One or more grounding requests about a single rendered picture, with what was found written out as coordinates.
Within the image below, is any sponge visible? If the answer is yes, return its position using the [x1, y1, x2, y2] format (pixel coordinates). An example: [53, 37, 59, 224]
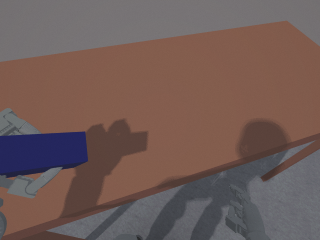
[0, 131, 88, 178]

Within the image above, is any robot right hand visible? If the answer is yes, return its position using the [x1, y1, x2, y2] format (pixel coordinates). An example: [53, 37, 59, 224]
[225, 184, 266, 239]

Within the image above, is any table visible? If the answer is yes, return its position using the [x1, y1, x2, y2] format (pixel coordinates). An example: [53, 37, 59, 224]
[0, 20, 320, 240]

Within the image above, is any robot left hand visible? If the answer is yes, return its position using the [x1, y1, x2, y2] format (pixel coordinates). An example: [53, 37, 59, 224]
[0, 108, 63, 199]

